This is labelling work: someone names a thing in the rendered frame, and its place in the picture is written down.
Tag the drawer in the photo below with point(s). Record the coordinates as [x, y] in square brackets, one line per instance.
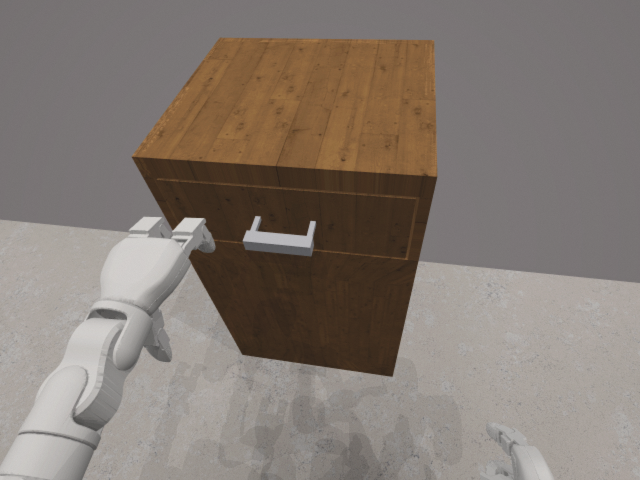
[363, 223]

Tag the left robot hand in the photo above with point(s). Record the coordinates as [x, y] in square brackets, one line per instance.
[145, 268]

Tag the cabinet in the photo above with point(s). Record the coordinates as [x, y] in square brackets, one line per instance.
[351, 115]

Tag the left robot forearm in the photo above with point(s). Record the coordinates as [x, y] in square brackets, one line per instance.
[58, 437]

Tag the handle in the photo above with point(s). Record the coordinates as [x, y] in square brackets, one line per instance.
[277, 242]

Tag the right robot hand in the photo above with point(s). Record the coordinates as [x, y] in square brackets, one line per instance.
[527, 461]

